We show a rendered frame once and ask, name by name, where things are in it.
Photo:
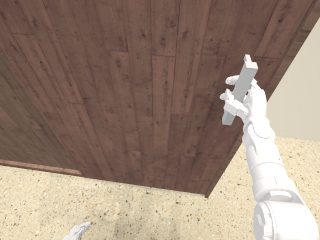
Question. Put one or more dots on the wardrobe door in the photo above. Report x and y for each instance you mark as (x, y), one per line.
(25, 136)
(131, 88)

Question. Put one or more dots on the right robot hand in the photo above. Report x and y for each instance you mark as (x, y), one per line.
(254, 104)

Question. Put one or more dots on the handle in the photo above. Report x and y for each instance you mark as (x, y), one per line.
(243, 83)

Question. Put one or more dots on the left robot hand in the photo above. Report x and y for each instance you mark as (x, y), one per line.
(77, 231)

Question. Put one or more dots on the robot right upper arm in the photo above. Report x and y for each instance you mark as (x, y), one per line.
(278, 220)

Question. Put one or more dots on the right robot forearm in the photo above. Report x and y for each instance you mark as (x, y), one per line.
(269, 176)

